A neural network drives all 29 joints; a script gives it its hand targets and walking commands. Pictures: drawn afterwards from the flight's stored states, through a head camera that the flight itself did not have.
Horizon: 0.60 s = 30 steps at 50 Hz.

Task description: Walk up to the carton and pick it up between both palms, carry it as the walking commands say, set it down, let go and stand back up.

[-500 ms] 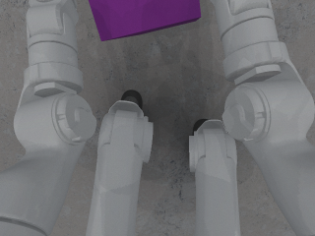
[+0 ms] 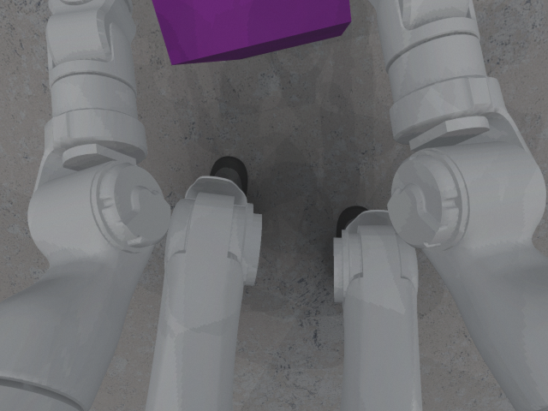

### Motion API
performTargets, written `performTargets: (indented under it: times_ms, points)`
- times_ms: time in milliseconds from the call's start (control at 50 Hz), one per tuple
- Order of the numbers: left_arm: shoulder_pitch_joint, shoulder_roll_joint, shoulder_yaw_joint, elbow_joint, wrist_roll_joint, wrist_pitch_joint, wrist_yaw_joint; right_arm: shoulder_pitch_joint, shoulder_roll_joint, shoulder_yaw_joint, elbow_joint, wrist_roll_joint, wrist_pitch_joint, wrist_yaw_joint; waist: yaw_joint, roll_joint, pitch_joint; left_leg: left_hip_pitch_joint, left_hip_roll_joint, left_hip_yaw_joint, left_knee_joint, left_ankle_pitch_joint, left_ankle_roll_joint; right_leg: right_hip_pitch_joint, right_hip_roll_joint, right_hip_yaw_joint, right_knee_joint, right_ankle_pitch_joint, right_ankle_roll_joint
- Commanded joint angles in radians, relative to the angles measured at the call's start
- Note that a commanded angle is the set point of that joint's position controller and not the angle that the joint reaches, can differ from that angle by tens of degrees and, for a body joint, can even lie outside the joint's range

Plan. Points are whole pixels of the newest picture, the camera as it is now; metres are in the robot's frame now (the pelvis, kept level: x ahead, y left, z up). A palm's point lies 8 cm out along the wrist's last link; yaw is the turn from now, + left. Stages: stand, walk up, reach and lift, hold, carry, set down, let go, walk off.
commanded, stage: set down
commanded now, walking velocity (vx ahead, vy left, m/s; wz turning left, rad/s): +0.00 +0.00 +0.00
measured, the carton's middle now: out of the picture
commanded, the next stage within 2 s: let go in 1.76 s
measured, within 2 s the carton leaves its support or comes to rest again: rests again in 0.38 s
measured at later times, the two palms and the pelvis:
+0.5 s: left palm out of the picture +0.50 +0.32 -0.18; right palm out of the picture +0.59 +0.02 -0.16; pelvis -0.01 +0.01 +0.00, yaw +1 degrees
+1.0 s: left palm out of the picture +0.49 +0.35 -0.08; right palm out of the picture +0.60 +0.04 -0.06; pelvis -0.03 +0.01 +0.06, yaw +3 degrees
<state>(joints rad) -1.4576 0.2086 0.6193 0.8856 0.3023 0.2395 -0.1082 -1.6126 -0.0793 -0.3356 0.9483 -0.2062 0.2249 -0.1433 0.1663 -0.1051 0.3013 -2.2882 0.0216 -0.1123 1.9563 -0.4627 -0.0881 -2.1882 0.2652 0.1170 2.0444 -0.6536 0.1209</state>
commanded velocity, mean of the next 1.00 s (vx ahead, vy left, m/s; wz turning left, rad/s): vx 0.00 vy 0.00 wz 0.00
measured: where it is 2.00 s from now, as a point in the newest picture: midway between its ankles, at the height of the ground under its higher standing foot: (289, 247)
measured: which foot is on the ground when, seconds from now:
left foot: down 0.00-1.00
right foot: down 0.00-1.00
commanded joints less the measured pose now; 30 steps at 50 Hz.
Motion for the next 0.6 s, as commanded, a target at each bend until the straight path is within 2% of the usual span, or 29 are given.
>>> performTargets:
  times_ms: [0,100,160,200,240,280,340,400,460,520,580]
  points:
    - [-0.404,-0.389,-0.184,-0.015,-0.048,-0.049,-0.123,-0.27,0.575,0.216,0.049,0.049,0.006,0.161,0.167,-0.142,-0.919,0.665,-0.061,0.21,-0.061,0.381,0.056,0.325,-0.052,-0.159,-0.182,0.287,-0.038]
    - [-0.36,-0.248,-0.129,-0.017,-0.032,-0.073,-0.078,-0.257,0.403,0.198,0.014,0.043,-0.008,0.131,0.167,-0.124,-0.93,0.696,-0.056,0.211,-0.069,0.381,0.047,0.331,-0.063,-0.163,-0.183,0.275,-0.03]
    - [-0.302,-0.078,-0.059,-0.002,-0.014,-0.101,-0.022,-0.237,0.217,0.175,-0.005,0.043,-0.024,0.095,0.178,-0.109,-0.935,0.739,-0.052,0.212,-0.072,0.399,0.041,0.334,-0.076,-0.163,-0.182,0.271,-0.022]
    - [-0.286,0.078,-0.017,-0.003,-0.016,-0.129,0.029,-0.221,0.061,0.151,-0.017,0.047,-0.034,0.056,0.169,-0.102,-0.955,0.77,-0.05,0.211,-0.074,0.41,0.036,0.36,-0.081,-0.167,-0.181,0.275,-0.012]
    - [-0.285,0.228,-0.008,-0.003,-0.039,-0.154,0.079,-0.221,-0.094,0.145,-0.04,0.063,-0.044,0.017,0.158,-0.092,-0.978,0.813,-0.046,0.209,-0.077,0.426,0.031,0.387,-0.09,-0.174,-0.186,0.275,-0.004]
    - [-0.296,0.292,-0.049,0.027,-0.098,-0.164,0.109,-0.25,-0.189,0.164,-0.033,0.107,-0.048,-0.009,0.146,-0.069,-0.985,0.861,-0.045,0.211,-0.072,0.432,0.028,0.396,-0.094,-0.186,-0.183,0.263,-0.005]
    - [-0.333,0.247,-0.124,0.119,-0.186,-0.162,0.11,-0.344,-0.231,0.212,-0.038,0.172,-0.059,-0.011,0.121,-0.048,-0.923,0.852,-0.044,0.204,-0.061,0.395,0.036,0.358,-0.096,-0.193,-0.174,0.215,-0.02]
    - [-0.404,0.178,-0.187,0.179,-0.24,-0.156,0.077,-0.422,-0.173,0.273,-0.032,0.224,-0.06,0.013,0.124,-0.032,-0.905,0.827,-0.043,0.205,-0.059,0.371,0.045,0.343,-0.1,-0.19,-0.17,0.194,-0.03]
    - [-0.427,0.171,-0.199,0.179,-0.249,-0.146,0.056,-0.415,-0.146,0.302,-0.022,0.24,-0.052,0.029,0.136,-0.052,-0.953,0.821,-0.036,0.205,-0.072,0.374,0.049,0.384,-0.109,-0.183,-0.168,0.214,-0.031]
    - [-0.394,0.293,-0.162,0.131,-0.228,-0.154,0.089,-0.34,-0.236,0.266,-0.038,0.218,-0.055,0.008,0.151,-0.042,-1.075,0.91,-0.036,0.2,-0.085,0.44,0.04,0.443,-0.11,-0.196,-0.161,0.262,-0.025]
    - [-0.386,0.335,-0.159,0.089,-0.224,-0.147,0.127,-0.321,-0.3,0.22,-0.045,0.202,-0.054,-0.005,0.138,-0.015,-1.165,1.05,-0.04,0.185,-0.103,0.493,0.03,0.398,-0.106,-0.219,-0.173,0.254,-0.026]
